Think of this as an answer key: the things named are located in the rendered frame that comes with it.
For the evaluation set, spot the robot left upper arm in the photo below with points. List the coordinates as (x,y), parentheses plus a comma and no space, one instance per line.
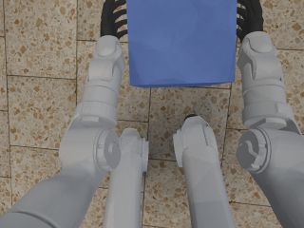
(86,154)

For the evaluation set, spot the robot left shin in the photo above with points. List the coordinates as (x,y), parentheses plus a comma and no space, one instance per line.
(128,131)

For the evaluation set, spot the robot right upper arm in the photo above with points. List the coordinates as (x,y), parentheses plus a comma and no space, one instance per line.
(275,160)

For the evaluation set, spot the robot left thigh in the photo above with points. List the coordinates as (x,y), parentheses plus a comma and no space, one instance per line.
(124,193)

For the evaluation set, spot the right robot hand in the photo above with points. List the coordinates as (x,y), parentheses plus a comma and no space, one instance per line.
(252,18)

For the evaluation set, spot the left robot hand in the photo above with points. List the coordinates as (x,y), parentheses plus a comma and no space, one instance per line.
(108,18)

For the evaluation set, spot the robot right forearm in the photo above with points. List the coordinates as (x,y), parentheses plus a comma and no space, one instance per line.
(263,88)

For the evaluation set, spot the carton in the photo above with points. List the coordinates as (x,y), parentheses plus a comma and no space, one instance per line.
(178,43)

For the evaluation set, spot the robot left forearm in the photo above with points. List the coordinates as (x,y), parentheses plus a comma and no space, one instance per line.
(98,107)

